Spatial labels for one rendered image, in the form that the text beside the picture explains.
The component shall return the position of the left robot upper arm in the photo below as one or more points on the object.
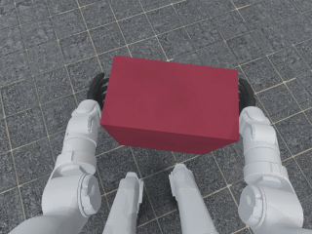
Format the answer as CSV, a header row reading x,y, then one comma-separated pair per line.
x,y
68,202

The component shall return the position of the carton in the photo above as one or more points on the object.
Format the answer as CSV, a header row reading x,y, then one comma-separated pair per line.
x,y
171,106

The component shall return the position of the robot left forearm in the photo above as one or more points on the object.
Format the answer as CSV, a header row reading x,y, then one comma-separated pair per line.
x,y
78,155

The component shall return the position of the robot left hand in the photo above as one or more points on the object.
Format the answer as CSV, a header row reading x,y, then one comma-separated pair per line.
x,y
96,89

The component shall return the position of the robot right hand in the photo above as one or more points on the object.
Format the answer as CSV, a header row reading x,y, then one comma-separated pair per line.
x,y
246,95

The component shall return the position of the robot right forearm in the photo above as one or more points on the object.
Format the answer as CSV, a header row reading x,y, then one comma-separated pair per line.
x,y
263,163

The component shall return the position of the right robot upper arm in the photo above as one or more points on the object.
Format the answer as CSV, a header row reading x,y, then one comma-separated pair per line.
x,y
270,210

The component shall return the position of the robot right shin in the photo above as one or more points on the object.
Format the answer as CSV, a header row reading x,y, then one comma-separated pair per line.
x,y
180,166

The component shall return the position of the robot left foot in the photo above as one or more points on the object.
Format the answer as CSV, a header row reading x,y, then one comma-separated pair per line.
x,y
138,214

